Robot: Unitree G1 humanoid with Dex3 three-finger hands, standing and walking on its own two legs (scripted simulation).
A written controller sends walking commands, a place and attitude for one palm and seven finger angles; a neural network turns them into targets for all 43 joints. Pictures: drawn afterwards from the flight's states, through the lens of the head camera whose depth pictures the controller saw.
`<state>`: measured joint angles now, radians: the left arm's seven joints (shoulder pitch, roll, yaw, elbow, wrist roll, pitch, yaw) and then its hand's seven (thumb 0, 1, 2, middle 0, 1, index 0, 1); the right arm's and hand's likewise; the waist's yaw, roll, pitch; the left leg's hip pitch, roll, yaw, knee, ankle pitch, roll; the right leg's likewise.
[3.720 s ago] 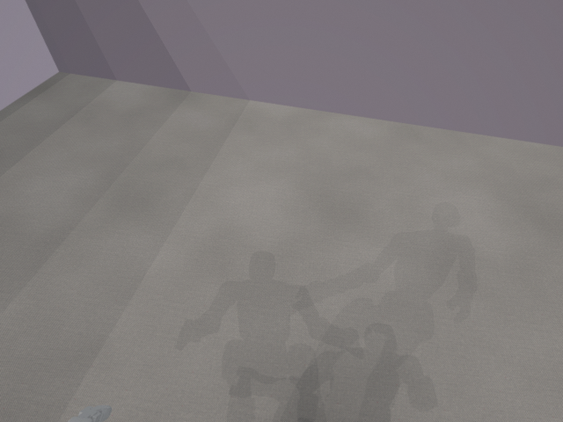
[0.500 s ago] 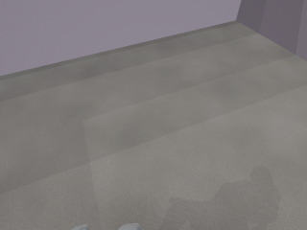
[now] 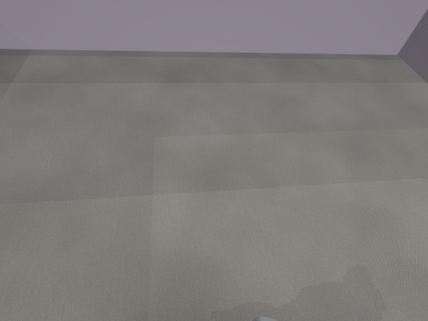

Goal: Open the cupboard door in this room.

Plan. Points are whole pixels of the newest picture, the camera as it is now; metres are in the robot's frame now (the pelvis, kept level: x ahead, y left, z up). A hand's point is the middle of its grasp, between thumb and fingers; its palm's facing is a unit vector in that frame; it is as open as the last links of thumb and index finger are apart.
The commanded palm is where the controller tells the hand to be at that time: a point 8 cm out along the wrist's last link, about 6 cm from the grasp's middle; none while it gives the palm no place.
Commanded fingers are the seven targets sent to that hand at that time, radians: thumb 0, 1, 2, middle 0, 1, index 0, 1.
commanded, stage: turn or walk to find it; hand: left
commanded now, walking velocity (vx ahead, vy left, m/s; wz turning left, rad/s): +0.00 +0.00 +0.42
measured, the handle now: out of the picture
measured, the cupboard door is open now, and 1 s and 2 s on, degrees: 0 0 0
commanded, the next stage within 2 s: none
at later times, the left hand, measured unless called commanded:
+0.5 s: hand out of the picture +0.01 +0.16 -0.15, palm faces +0.24 -0.94 -0.25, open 7.4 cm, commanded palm none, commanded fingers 0.00 0.90 0.90 -0.20 -0.30 -0.20 -0.30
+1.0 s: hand out of the picture -0.09 +0.23 -0.16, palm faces +0.45 -0.86 -0.25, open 7.4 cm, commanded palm none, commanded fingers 0.00 0.90 0.90 -0.20 -0.30 -0.20 -0.30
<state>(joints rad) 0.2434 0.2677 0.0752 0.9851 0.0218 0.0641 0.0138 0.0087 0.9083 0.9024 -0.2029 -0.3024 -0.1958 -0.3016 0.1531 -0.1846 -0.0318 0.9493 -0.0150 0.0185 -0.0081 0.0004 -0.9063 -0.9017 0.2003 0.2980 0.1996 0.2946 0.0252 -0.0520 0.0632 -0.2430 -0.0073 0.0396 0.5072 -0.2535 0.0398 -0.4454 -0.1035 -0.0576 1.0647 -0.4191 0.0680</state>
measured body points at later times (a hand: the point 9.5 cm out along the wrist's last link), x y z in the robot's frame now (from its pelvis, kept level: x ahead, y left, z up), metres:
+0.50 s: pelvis -0.03 -0.03 +0.00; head -0.01 -0.05 +0.45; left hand -0.01 +0.21 -0.13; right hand +0.06 -0.28 -0.15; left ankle -0.06 +0.10 -0.67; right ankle -0.01 -0.14 -0.74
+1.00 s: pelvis -0.07 +0.00 +0.00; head -0.06 +0.02 +0.45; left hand -0.11 +0.27 -0.14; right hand +0.10 -0.19 -0.13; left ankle -0.07 +0.10 -0.74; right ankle -0.02 -0.14 -0.69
